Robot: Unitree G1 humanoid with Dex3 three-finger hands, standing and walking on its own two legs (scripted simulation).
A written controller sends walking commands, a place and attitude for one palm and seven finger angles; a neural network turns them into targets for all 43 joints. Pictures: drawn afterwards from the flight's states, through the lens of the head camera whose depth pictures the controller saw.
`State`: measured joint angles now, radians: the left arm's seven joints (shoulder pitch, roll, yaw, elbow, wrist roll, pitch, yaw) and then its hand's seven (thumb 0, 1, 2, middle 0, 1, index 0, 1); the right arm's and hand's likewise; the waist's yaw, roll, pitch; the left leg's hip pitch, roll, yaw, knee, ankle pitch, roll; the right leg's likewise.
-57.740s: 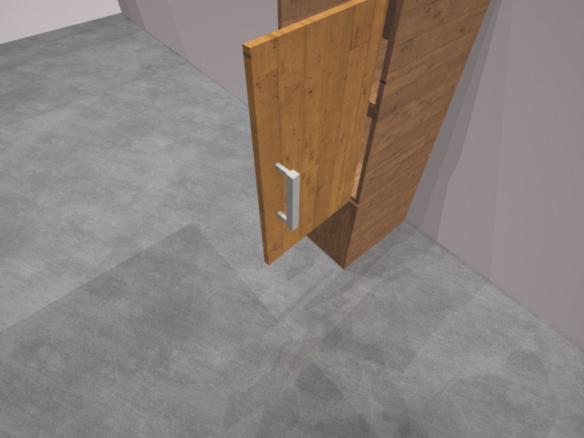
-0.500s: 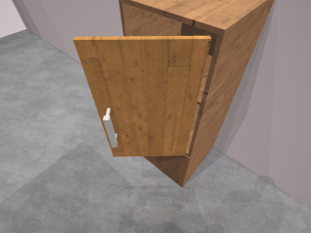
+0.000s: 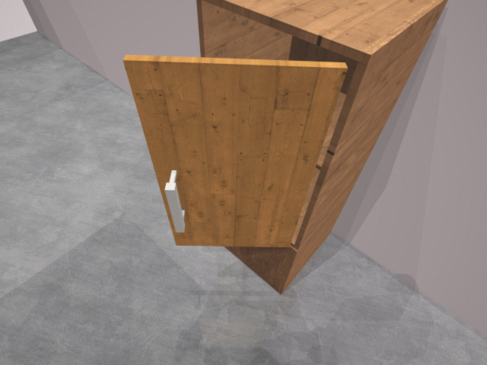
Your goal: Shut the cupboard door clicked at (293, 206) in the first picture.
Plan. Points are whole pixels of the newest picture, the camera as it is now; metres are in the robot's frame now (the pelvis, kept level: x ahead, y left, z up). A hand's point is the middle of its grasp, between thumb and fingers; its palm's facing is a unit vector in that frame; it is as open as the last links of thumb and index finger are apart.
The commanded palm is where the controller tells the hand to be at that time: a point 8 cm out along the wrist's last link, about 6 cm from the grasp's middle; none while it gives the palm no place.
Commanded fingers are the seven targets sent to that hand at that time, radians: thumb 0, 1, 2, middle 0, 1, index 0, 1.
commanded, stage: look again from close up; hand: left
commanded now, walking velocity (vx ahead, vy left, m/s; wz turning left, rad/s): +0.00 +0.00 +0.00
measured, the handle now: (177, 202) +0.46 +0.19 -0.09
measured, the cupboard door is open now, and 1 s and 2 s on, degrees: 42 42 42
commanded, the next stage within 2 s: raise the hand and make a fist in 0.20 s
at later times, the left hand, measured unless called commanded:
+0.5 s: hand (116, 319) +0.19 +0.22 -0.02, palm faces +0.29 -0.95 -0.09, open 7.2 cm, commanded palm +0.10 +0.26 -0.07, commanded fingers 0.00 0.90 0.90 -0.38 -0.50 -0.38 -0.50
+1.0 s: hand (130, 348) +0.16 +0.20 -0.08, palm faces +0.04 -1.00 +0.00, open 4.8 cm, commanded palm +0.12 +0.25 -0.07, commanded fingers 0.00 0.90 0.90 -0.84 -1.00 -0.84 -1.00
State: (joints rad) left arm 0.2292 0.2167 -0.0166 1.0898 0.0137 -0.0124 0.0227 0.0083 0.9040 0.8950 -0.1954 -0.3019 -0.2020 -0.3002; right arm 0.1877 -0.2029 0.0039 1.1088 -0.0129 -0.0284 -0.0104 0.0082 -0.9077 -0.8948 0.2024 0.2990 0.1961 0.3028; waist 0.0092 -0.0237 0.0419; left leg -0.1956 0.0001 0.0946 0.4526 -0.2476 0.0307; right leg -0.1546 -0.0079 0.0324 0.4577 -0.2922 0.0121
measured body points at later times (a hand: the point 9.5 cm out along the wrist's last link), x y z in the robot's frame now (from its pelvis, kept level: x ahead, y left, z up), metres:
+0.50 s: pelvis -0.01 -0.01 -0.05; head -0.01 -0.02 +0.40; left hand +0.17 +0.27 -0.02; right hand +0.13 -0.26 -0.14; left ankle +0.00 +0.10 -0.74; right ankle +0.02 -0.09 -0.75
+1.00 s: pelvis -0.04 -0.01 -0.12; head +0.03 +0.00 +0.32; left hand +0.15 +0.25 -0.08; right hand +0.18 -0.21 -0.20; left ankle +0.00 +0.10 -0.74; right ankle +0.02 -0.09 -0.74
